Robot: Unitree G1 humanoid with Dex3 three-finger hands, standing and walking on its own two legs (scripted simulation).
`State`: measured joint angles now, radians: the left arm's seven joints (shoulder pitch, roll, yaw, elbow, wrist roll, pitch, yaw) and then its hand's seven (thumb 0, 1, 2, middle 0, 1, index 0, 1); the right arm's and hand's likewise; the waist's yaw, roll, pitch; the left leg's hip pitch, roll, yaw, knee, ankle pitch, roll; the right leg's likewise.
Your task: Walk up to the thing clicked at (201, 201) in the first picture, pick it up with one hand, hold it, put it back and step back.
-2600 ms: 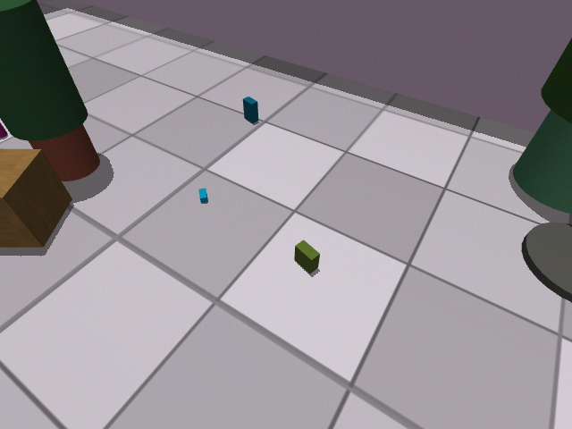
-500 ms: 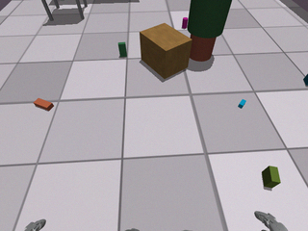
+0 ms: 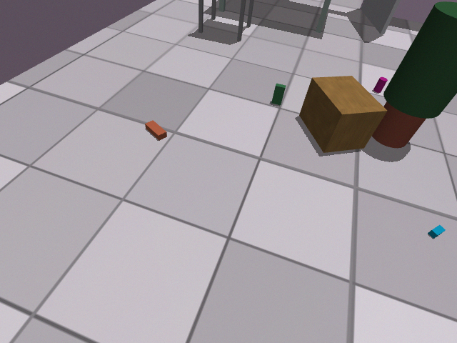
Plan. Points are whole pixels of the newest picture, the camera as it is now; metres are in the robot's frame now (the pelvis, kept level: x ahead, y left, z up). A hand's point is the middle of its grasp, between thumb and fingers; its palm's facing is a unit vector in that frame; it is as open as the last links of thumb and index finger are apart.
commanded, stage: walk up
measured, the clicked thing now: (436, 231) +0.82 -1.17 -0.73
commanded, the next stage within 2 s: stand in 1.42 s
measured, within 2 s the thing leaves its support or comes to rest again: neither
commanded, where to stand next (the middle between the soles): +0.08 -0.02 m, yaw +17 degrees
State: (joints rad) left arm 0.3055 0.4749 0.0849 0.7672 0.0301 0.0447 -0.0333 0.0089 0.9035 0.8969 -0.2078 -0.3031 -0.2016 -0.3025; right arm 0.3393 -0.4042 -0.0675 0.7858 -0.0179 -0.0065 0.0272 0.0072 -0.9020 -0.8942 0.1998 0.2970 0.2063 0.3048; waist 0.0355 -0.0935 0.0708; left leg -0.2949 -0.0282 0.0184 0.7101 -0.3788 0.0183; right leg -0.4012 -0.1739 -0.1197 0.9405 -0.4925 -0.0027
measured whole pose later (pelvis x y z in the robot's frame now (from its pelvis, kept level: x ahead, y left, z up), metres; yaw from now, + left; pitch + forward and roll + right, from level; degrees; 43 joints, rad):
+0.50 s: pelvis +0.00 -0.04 +0.01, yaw +14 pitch -3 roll +2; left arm 0.20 0.37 0.04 0.80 0.03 -0.01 -0.02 0.01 0.90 0.90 -0.21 -0.30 -0.20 -0.30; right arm 0.25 -0.42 -0.04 0.79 0.00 -0.01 -0.02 0.01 -0.90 -0.89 0.20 0.30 0.21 0.30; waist 0.03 0.03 0.13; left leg -0.46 -0.06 -0.05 1.07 -0.53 0.02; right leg -0.35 -0.09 -0.08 0.70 -0.30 -0.03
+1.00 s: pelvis +0.01 -0.04 +0.01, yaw +20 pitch -2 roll -1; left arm 0.21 0.37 0.02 0.97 0.01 0.00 -0.02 0.01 0.91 0.90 -0.21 -0.30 -0.20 -0.30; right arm 0.20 -0.38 -0.02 0.95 0.00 -0.03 -0.01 0.01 -0.90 -0.89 0.20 0.30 0.21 0.31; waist 0.01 -0.01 0.09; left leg -0.29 0.01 -0.07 0.69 -0.36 -0.01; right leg -0.30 -0.04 -0.04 0.64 -0.29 0.02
